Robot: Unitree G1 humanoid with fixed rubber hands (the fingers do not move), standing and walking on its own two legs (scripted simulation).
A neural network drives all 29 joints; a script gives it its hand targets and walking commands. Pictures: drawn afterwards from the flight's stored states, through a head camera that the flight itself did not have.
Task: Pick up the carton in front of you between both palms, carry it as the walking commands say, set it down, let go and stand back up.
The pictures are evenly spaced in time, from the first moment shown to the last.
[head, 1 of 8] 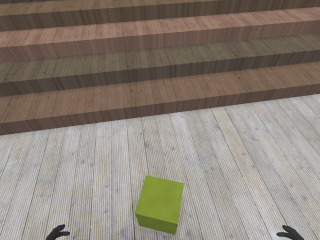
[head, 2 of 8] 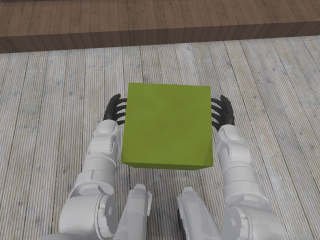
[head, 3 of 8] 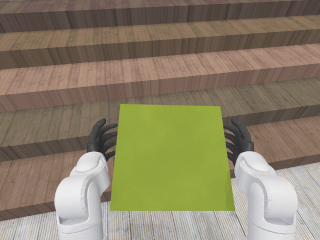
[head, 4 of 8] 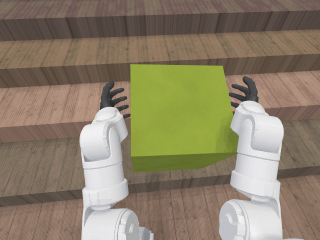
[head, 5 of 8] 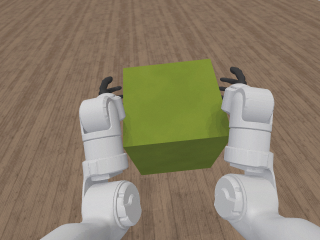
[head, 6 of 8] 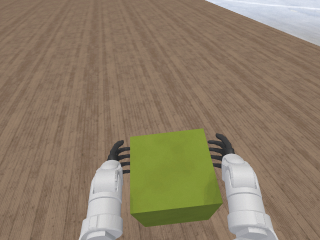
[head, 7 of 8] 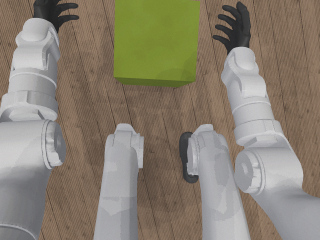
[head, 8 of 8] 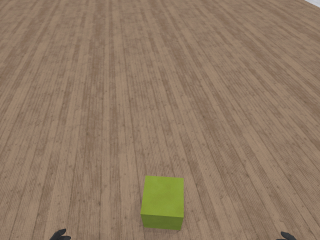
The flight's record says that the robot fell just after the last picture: no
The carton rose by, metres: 1.71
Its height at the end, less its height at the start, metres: +0.97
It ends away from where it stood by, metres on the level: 4.25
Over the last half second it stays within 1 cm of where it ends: yes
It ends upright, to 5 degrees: yes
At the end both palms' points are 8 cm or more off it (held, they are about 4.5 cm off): yes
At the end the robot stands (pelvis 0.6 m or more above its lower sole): yes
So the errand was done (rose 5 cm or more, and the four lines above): yes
